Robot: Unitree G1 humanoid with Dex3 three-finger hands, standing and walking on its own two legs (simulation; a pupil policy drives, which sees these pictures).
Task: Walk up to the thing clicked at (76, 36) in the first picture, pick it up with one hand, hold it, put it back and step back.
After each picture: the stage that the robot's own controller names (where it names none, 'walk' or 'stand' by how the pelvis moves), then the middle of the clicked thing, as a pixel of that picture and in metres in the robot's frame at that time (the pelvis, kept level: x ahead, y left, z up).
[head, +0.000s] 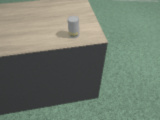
stand; (73, 27) +0.81 +0.08 -0.06
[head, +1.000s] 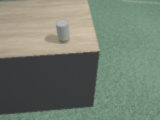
rise first; (63, 32) +0.72 +0.15 -0.03
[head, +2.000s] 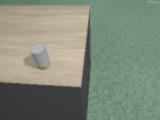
rise first; (41, 57) +0.51 +0.24 -0.03
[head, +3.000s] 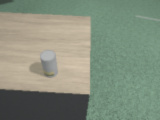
stand; (49, 64) +0.50 +0.17 -0.04
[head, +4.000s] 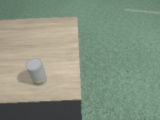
stand; (37, 72) +0.46 +0.22 -0.05
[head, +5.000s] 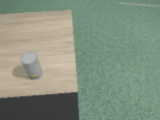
stand; (32, 66) +0.47 +0.24 -0.04
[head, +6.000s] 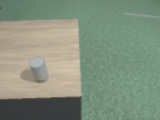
stand; (39, 70) +0.49 +0.22 -0.06
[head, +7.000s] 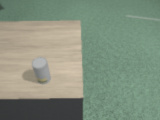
stand; (41, 71) +0.49 +0.21 -0.06
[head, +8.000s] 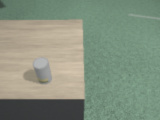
rise first; (43, 71) +0.48 +0.20 -0.06
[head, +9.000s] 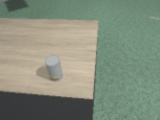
rise first; (54, 68) +0.50 +0.18 -0.06
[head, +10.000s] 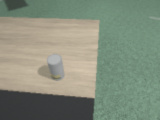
go down; (56, 67) +0.50 +0.18 -0.06
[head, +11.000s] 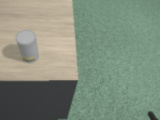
go down; (28, 47) +0.51 +0.17 -0.01
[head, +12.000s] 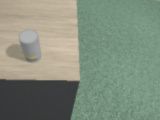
go down; (31, 47) +0.51 +0.17 +0.00
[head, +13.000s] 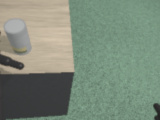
close in; (19, 38) +0.52 +0.18 +0.03
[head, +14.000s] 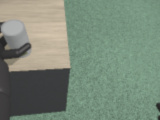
close; (18, 40) +0.50 +0.17 +0.04
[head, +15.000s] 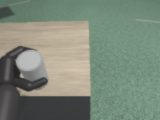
lift; (34, 71) +0.33 +0.16 +0.16
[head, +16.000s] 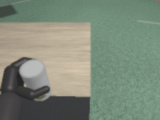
hold; (37, 81) +0.31 +0.16 +0.13
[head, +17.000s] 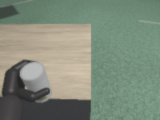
hold; (37, 83) +0.31 +0.16 +0.12
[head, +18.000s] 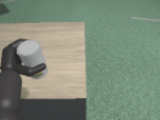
crouch; (34, 60) +0.39 +0.16 +0.14
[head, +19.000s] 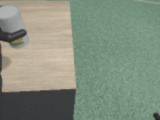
lower; (13, 27) +0.49 +0.19 +0.14
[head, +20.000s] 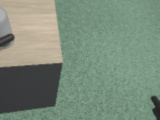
lower; out of the picture +0.52 +0.18 +0.05
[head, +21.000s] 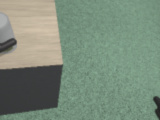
lower; (1, 34) +0.51 +0.18 +0.05
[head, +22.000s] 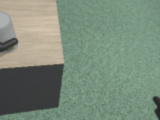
lower; (3, 33) +0.51 +0.18 +0.05
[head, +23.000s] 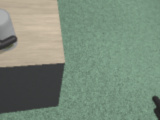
lower; (2, 31) +0.51 +0.18 +0.05
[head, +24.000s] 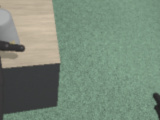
open; (4, 31) +0.52 +0.16 +0.05
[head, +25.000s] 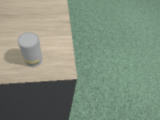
sink last; (31, 50) +0.48 +0.15 +0.02
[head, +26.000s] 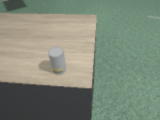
stand; (57, 61) +0.52 +0.16 +0.00
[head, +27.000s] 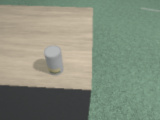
stand; (54, 61) +0.49 +0.15 +0.00
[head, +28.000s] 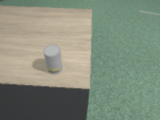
stand; (53, 60) +0.50 +0.15 +0.00
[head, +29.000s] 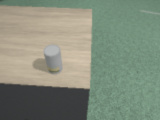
stand; (53, 60) +0.50 +0.15 +0.00
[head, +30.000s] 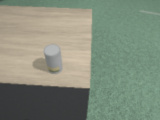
stand; (53, 59) +0.50 +0.15 +0.00
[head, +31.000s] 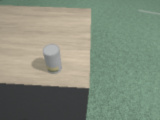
stand; (52, 59) +0.50 +0.15 +0.00
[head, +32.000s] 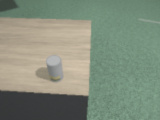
stand; (55, 69) +0.50 +0.16 -0.05
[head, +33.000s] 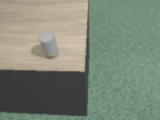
walk; (49, 46) +0.55 +0.19 -0.03
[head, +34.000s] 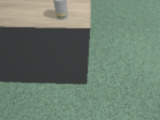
walk; (60, 7) +0.80 +0.14 -0.03
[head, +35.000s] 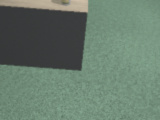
stand; out of the picture +1.08 +0.14 -0.04
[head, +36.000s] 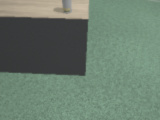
stand; (66, 4) +1.09 +0.14 -0.06
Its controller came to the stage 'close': yes
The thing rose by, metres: 0.19
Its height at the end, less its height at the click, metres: +0.00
